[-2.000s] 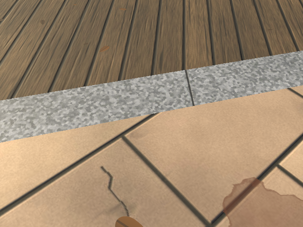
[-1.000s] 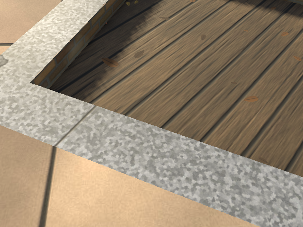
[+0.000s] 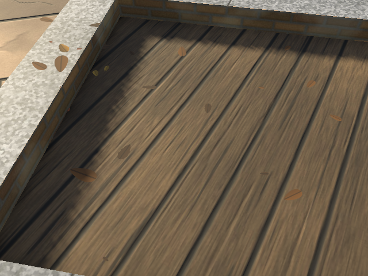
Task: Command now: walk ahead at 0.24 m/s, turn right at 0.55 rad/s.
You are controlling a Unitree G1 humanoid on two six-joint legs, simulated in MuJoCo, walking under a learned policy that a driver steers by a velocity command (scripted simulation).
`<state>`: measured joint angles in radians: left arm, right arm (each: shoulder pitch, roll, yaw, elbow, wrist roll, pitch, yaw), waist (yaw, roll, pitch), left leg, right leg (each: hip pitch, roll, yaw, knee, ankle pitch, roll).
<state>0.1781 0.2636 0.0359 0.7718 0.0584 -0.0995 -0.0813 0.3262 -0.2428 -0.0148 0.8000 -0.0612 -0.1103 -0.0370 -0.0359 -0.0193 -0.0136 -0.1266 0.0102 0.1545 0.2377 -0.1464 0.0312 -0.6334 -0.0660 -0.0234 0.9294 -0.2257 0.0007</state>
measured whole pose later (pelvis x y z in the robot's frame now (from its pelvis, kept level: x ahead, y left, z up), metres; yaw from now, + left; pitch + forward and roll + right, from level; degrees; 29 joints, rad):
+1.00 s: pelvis +0.15 +0.00 +0.00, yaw -31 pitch +3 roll +0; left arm 0.19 0.31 0.06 0.69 0.05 -0.04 -0.04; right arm 0.21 -0.27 -0.01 0.67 -0.01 -0.09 0.01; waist -0.04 -0.02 0.00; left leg -0.16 -0.01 0.10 0.29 -0.18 0.05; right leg -0.44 -0.05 0.02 0.86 -0.29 0.13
